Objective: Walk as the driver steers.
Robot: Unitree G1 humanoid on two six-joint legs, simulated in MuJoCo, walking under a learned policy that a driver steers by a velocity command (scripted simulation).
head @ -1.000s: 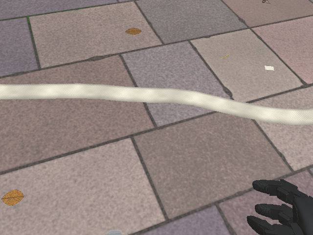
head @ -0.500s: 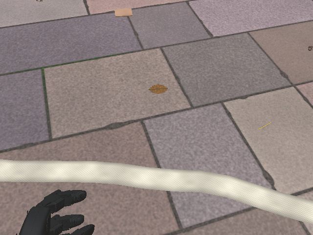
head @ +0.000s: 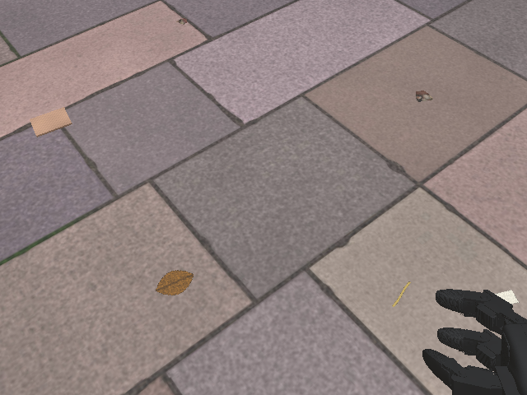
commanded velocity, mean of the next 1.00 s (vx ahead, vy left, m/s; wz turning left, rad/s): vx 1.00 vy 0.00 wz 0.12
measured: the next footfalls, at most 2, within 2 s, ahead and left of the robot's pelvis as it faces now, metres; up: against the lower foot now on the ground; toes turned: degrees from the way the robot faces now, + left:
right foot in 0.38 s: +0.50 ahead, -0.20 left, +0.00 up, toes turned -19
left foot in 0.84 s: +0.97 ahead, -0.09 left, +0.00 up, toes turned +4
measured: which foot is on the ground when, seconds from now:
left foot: down 0.00-0.38, up 0.40-0.82, down 0.84-1.00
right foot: up 0.00-0.36, down 0.38-0.86, up 0.88-1.00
